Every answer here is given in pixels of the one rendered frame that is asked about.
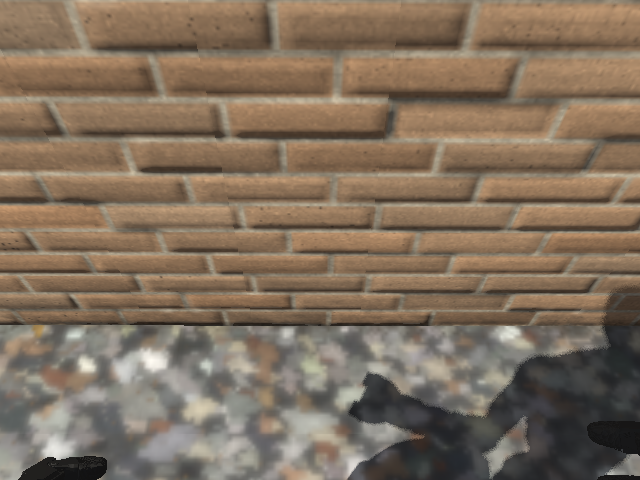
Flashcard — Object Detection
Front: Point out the left robot hand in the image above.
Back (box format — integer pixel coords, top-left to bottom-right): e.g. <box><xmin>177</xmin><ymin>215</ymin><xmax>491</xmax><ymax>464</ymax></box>
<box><xmin>18</xmin><ymin>456</ymin><xmax>107</xmax><ymax>480</ymax></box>

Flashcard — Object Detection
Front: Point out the right robot hand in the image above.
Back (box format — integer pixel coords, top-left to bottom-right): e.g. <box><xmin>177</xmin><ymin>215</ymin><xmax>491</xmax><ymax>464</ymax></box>
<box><xmin>587</xmin><ymin>421</ymin><xmax>640</xmax><ymax>480</ymax></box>

